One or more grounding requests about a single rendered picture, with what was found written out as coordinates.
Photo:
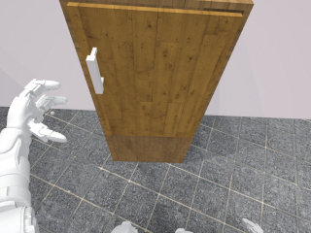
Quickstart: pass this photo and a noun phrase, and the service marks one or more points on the robot left hand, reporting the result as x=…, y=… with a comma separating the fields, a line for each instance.
x=22, y=110

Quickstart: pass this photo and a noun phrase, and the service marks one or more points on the left robot forearm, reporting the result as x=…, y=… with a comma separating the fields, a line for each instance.
x=14, y=169

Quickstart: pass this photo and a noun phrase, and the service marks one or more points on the handle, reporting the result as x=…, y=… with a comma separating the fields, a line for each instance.
x=94, y=72

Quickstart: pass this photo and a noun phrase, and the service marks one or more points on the robot right hand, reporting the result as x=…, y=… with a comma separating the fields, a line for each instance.
x=251, y=227

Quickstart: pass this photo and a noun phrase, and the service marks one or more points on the cupboard door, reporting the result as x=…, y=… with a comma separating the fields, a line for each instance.
x=159, y=65

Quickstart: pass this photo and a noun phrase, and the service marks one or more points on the left robot shin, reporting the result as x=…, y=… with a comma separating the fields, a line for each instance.
x=126, y=223

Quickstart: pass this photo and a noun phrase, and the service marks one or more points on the left robot upper arm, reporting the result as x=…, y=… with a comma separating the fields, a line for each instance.
x=19, y=220

